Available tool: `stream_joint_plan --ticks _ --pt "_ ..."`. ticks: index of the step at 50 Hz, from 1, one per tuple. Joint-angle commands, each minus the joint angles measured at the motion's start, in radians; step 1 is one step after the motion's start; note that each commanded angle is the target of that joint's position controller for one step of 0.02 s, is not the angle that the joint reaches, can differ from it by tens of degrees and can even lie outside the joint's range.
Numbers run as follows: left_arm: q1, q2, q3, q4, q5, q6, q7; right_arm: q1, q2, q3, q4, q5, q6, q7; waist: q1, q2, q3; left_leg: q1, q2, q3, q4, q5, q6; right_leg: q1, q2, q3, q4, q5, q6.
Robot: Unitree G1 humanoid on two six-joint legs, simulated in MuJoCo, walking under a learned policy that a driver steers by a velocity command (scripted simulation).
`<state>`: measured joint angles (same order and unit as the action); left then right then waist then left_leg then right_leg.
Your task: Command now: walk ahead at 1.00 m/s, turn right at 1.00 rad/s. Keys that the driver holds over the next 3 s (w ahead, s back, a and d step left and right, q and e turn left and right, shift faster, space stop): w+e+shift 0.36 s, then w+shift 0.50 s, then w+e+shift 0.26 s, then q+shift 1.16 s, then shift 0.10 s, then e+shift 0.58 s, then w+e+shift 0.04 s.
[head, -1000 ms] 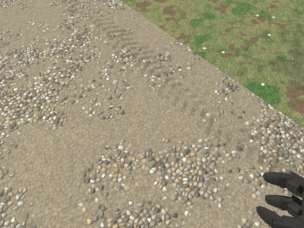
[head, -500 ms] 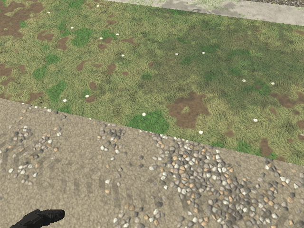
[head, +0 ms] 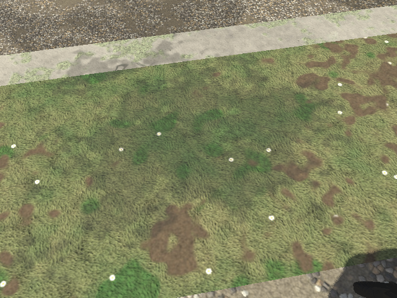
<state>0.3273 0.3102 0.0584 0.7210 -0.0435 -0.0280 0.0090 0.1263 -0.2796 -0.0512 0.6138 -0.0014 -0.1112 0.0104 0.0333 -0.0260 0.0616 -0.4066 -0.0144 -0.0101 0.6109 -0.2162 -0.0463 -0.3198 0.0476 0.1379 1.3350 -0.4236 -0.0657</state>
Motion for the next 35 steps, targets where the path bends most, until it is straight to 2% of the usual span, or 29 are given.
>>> stream_joint_plan --ticks 1,2,3,4,5,6,8,10,12,13,14,15,16,17,18,19,20,21,22,23,24,25,27,29,31,32,33,35 --pt "-0.130 0.076 0.011 -0.156 0.015 -0.018 -0.014 0.182 -0.118 -0.045 0.019 -0.026 0.007 -0.014 -0.109 0.097 -0.075 0.450 0.301 -0.398 -0.342 -0.149 0.163 -0.454 -0.161 -0.006 0.051 0.106 0.002" --pt "-0.129 0.058 0.010 -0.159 -0.001 -0.007 -0.018 0.166 -0.082 -0.035 0.038 -0.019 0.003 -0.012 -0.090 0.119 -0.051 0.409 0.281 -0.321 -0.360 -0.099 0.159 -0.438 -0.181 -0.011 0.028 0.096 -0.002" --pt "-0.131 0.035 0.006 -0.169 -0.011 0.005 -0.020 0.163 -0.059 -0.029 0.057 -0.006 0.000 -0.008 -0.076 0.133 -0.035 0.386 0.279 -0.265 -0.376 -0.065 0.160 -0.450 -0.199 -0.019 0.016 0.084 -0.008" --pt "-0.145 0.014 -0.001 -0.180 -0.013 0.015 -0.022 0.157 -0.051 -0.028 0.075 0.008 -0.001 -0.005 -0.064 0.126 -0.009 0.364 0.284 -0.214 -0.392 -0.025 0.161 -0.477 -0.217 -0.024 -0.002 0.082 -0.010" --pt "-0.161 0.001 -0.006 -0.193 -0.007 0.020 -0.026 0.152 -0.064 -0.031 0.087 0.012 -0.002 -0.005 -0.054 0.114 0.015 0.349 0.293 -0.167 -0.410 0.023 0.167 -0.508 -0.225 -0.030 -0.014 0.116 -0.006" --pt "-0.172 -0.001 -0.010 -0.202 -0.001 0.020 -0.030 0.141 -0.083 -0.035 0.092 0.009 -0.002 -0.007 -0.043 0.098 0.032 0.334 0.299 -0.120 -0.430 0.065 0.171 -0.528 -0.232 -0.032 -0.036 0.161 0.002" --pt "-0.197 0.014 -0.010 -0.209 0.001 0.015 -0.040 0.111 -0.119 -0.041 0.095 -0.005 -0.004 -0.012 -0.030 0.083 0.066 0.294 0.274 0.003 -0.472 0.135 0.162 -0.515 -0.227 -0.055 -0.126 0.288 0.016" --pt "-0.265 0.031 -0.009 -0.220 0.006 0.008 -0.053 0.132 -0.146 -0.044 0.110 -0.009 -0.003 -0.017 -0.051 0.041 0.096 0.312 0.243 0.111 -0.500 0.199 0.141 -0.493 -0.207 -0.114 -0.255 0.403 0.008" --pt "-0.349 0.025 -0.013 -0.239 0.009 -0.002 -0.070 0.182 -0.179 -0.048 0.132 -0.006 0.001 -0.019 -0.080 0.008 0.120 0.361 0.234 0.185 -0.510 0.321 0.117 -0.443 -0.175 -0.184 -0.406 0.468 -0.020" --pt "-0.362 0.031 -0.010 -0.243 0.008 -0.007 -0.077 0.184 -0.202 -0.049 0.137 -0.007 0.006 -0.019 -0.070 0.017 0.114 0.375 0.223 0.228 -0.486 0.527 0.101 -0.367 -0.135 -0.234 -0.478 0.472 -0.040" --pt "-0.364 0.053 0.000 -0.244 0.006 -0.011 -0.081 0.205 -0.234 -0.054 0.140 -0.008 0.012 -0.021 -0.059 0.052 0.079 0.411 0.224 0.248 -0.433 0.816 0.093 -0.282 -0.080 -0.291 -0.504 0.454 -0.055" --pt "-0.334 0.082 0.014 -0.243 0.000 -0.011 -0.083 0.221 -0.268 -0.061 0.143 -0.006 0.022 -0.026 -0.023 0.107 0.037 0.462 0.237 0.257 -0.344 1.099 0.090 -0.217 -0.032 -0.327 -0.505 0.400 -0.067" --pt "-0.236 0.117 0.034 -0.226 -0.010 -0.005 -0.081 0.206 -0.300 -0.069 0.137 -0.003 0.035 -0.030 0.048 0.160 -0.022 0.487 0.257 0.260 -0.196 1.314 0.093 -0.114 0.004 -0.340 -0.495 0.326 -0.085" --pt "-0.054 0.173 0.066 -0.181 -0.015 0.006 -0.077 0.166 -0.315 -0.074 0.117 0.000 0.044 -0.031 0.148 0.192 -0.113 0.433 0.272 0.249 0.021 1.425 0.105 0.100 0.031 -0.333 -0.493 0.266 -0.116" --pt "0.227 0.244 0.108 -0.095 -0.010 0.018 -0.065 0.090 -0.298 -0.071 0.083 0.011 0.041 -0.033 0.282 0.135 -0.214 0.220 0.234 0.231 0.359 1.257 0.087 0.485 0.018 -0.245 -0.626 0.344 -0.174" --pt "0.257 0.250 0.100 -0.037 -0.013 0.027 -0.045 0.113 -0.117 -0.019 0.081 -0.009 0.018 -0.026 0.198 -0.151 -0.144 -0.103 0.049 0.193 0.789 -0.109 0.051 0.660 -0.091 -0.014 -0.652 0.349 -0.216" --pt "0.140 0.284 0.081 -0.117 0.019 -0.005 -0.049 0.247 -0.041 0.021 -0.009 0.018 -0.032 -0.013 0.023 -0.356 -0.387 -0.396 -0.051 -0.035 1.037 -0.381 0.056 0.867 -0.283 0.590 -0.871 0.034 -0.430" --pt "0.147 0.195 0.074 -0.127 0.030 -0.025 -0.049 0.124 -0.166 0.003 -0.015 0.043 -0.067 -0.008 0.111 -0.146 -0.381 -0.453 0.009 -0.132 0.957 -0.229 0.094 0.801 -0.327 0.727 -1.073 -0.206 -0.380" --pt "0.134 0.168 0.064 -0.102 0.039 -0.047 -0.049 0.059 -0.168 0.000 -0.024 0.069 -0.074 -0.011 0.076 -0.018 -0.208 -0.450 0.040 -0.114 0.862 -0.164 0.107 0.623 -0.316 0.672 -1.129 -0.199 -0.335" --pt "0.054 0.149 0.054 -0.102 0.043 -0.065 -0.054 0.048 -0.145 0.006 -0.009 0.051 -0.068 -0.020 0.012 0.118 -0.121 -0.374 0.088 -0.119 0.774 -0.108 0.101 0.434 -0.293 0.583 -1.126 -0.106 -0.299" --pt "-0.012 0.117 0.043 -0.104 0.052 -0.076 -0.052 0.088 -0.132 0.006 0.013 0.033 -0.051 -0.021 -0.040 0.109 -0.089 -0.293 0.122 -0.128 0.715 -0.071 0.085 0.306 -0.248 0.475 -1.107 -0.019 -0.280" --pt "-0.051 0.087 0.030 -0.106 0.060 -0.078 -0.048 0.128 -0.130 0.003 0.034 0.027 -0.029 -0.014 -0.079 0.077 -0.054 -0.236 0.149 -0.126 0.675 -0.049 0.073 0.200 -0.204 0.378 -1.119 0.029 -0.263" --pt "-0.046 0.052 0.017 -0.079 0.041 -0.078 -0.037 0.112 -0.107 0.006 0.038 0.010 0.000 -0.009 -0.088 0.054 0.007 -0.214 0.181 -0.086 0.576 -0.028 0.041 0.070 -0.162 0.239 -1.147 0.135 -0.241" --pt "0.006 0.052 0.015 -0.051 0.038 -0.081 -0.018 -0.010 -0.067 0.024 -0.008 -0.007 0.006 -0.006 -0.041 0.038 0.060 -0.253 0.177 -0.038 0.428 0.103 0.008 0.015 -0.120 0.129 -1.173 0.285 -0.227" --pt "0.035 0.046 0.012 -0.032 0.038 -0.080 -0.004 -0.124 -0.034 0.037 -0.038 -0.013 -0.004 0.005 0.010 0.036 0.076 -0.203 0.145 0.000 0.211 0.332 -0.005 -0.020 -0.073 0.035 -1.172 0.350 -0.195" --pt "0.061 0.051 0.011 -0.020 0.035 -0.081 -0.002 -0.167 -0.017 0.044 -0.045 -0.012 -0.012 0.013 0.037 0.037 0.074 -0.139 0.120 0.026 0.120 0.445 -0.002 -0.042 -0.073 0.017 -1.194 0.332 -0.184" --pt "0.093 0.064 0.014 -0.004 0.031 -0.084 -0.004 -0.201 -0.015 0.044 -0.053 -0.003 -0.018 0.019 0.061 0.032 0.077 -0.093 0.098 0.039 0.046 0.510 0.002 -0.038 -0.090 0.023 -1.224 0.312 -0.181" --pt "0.143 0.076 0.015 0.032 0.019 -0.084 -0.010 -0.264 -0.041 0.032 -0.078 0.018 -0.022 0.027 0.088 0.011 0.094 -0.117 0.076 0.032 -0.066 0.515 0.020 0.091 -0.132 0.038 -1.229 0.334 -0.172"
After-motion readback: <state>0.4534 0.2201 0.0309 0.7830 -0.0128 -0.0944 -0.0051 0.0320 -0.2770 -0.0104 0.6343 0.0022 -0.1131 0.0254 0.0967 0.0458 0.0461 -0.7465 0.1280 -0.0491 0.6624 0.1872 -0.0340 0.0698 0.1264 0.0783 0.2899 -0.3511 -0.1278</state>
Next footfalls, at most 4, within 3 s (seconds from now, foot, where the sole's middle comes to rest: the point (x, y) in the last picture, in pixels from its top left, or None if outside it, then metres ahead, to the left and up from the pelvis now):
0.36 right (267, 292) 0.47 -0.15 -0.75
0.84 left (275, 162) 0.98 -0.22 -0.75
1.30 right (377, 124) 1.19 -0.68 -0.75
1.76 left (330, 93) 1.38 -0.51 -0.75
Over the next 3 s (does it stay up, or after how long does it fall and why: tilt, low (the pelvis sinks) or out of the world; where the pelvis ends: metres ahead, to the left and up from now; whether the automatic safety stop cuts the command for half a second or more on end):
stays up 1.29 -0.66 0.01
